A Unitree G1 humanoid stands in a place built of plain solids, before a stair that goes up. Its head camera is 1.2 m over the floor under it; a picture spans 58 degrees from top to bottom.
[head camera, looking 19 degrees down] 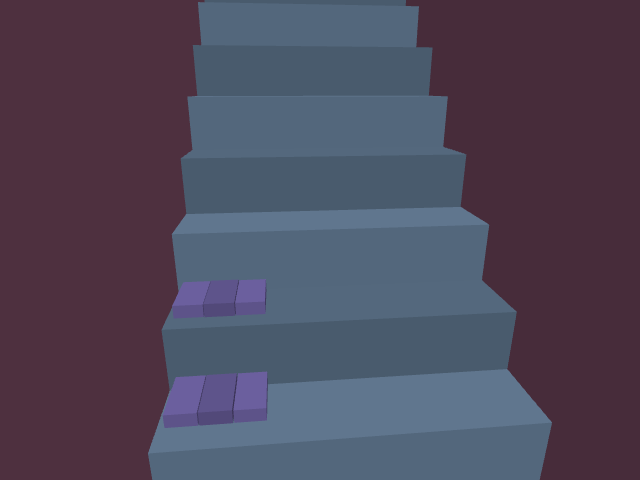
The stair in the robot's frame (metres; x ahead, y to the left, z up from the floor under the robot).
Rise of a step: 0.20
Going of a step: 0.23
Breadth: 1.01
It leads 6 degrees to the left of straight ahead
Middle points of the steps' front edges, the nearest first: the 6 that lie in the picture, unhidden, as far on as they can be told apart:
0.85 -0.10 0.39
1.08 -0.07 0.59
1.30 -0.05 0.79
1.53 -0.03 0.98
1.76 -0.01 1.18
1.98 0.02 1.38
